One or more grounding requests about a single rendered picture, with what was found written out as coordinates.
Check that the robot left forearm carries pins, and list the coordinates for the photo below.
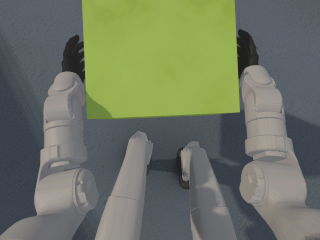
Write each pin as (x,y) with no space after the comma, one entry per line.
(63,126)

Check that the right robot upper arm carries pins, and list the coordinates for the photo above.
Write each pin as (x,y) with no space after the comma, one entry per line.
(278,193)

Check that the left robot upper arm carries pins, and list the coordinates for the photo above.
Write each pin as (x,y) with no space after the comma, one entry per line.
(62,200)

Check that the carton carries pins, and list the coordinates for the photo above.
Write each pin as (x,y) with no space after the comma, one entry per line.
(160,58)

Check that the robot left shin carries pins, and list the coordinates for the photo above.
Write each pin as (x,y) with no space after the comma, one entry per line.
(138,134)

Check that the left robot thigh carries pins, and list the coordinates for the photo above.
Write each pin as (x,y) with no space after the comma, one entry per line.
(123,212)

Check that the robot right forearm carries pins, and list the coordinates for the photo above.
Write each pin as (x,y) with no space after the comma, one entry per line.
(265,121)

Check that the robot left hand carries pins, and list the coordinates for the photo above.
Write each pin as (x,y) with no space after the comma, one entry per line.
(71,57)

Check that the robot right hand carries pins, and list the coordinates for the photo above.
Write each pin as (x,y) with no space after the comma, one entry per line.
(247,51)

